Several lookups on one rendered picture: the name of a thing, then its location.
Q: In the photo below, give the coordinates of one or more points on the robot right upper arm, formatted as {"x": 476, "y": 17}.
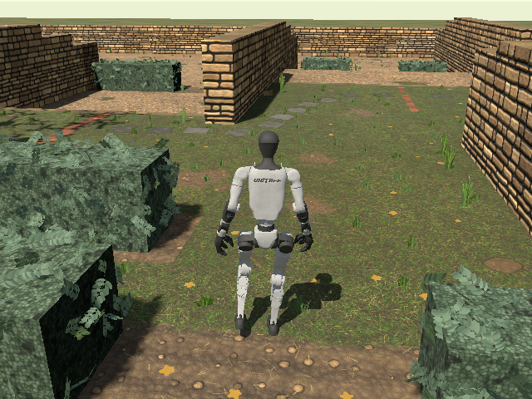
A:
{"x": 297, "y": 189}

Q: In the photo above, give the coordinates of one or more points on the robot torso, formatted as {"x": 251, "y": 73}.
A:
{"x": 266, "y": 200}

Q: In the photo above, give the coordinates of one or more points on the robot left upper arm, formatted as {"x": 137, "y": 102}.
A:
{"x": 241, "y": 174}

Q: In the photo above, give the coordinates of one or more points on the right robot hand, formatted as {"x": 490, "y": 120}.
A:
{"x": 308, "y": 239}

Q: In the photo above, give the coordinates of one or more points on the left robot hand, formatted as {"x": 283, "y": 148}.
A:
{"x": 220, "y": 243}

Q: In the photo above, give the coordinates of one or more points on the robot right forearm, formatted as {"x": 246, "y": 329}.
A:
{"x": 304, "y": 223}

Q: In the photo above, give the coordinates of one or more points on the robot left forearm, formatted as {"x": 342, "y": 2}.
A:
{"x": 225, "y": 221}

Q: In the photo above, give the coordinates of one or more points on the right robot shin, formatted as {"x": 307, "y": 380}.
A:
{"x": 276, "y": 299}

